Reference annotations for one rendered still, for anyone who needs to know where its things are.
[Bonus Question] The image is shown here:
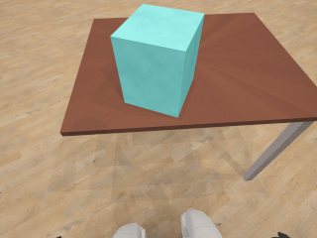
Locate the right robot thigh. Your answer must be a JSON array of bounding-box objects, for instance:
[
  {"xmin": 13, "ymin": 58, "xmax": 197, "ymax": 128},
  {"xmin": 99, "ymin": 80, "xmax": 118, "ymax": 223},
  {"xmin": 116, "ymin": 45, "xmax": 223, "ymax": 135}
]
[{"xmin": 180, "ymin": 210, "xmax": 223, "ymax": 238}]

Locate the left robot thigh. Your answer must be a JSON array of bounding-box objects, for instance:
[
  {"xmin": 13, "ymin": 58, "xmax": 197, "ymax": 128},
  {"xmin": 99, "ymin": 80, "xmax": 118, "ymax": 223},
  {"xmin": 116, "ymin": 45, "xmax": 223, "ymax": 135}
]
[{"xmin": 112, "ymin": 223, "xmax": 147, "ymax": 238}]

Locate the carton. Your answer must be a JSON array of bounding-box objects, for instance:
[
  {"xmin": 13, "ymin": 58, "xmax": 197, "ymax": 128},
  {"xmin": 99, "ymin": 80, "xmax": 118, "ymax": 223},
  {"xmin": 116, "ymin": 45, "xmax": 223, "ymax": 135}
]
[{"xmin": 110, "ymin": 4, "xmax": 205, "ymax": 118}]

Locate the robot thigh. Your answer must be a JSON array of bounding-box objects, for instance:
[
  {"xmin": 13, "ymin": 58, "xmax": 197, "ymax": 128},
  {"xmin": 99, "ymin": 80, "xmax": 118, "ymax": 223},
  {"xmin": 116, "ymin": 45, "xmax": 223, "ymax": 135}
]
[
  {"xmin": 112, "ymin": 223, "xmax": 147, "ymax": 238},
  {"xmin": 180, "ymin": 210, "xmax": 223, "ymax": 238}
]

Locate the table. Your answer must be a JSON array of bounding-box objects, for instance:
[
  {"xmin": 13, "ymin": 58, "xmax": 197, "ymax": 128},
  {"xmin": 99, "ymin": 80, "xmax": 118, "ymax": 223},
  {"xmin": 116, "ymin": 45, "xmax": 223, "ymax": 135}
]
[{"xmin": 59, "ymin": 12, "xmax": 317, "ymax": 181}]

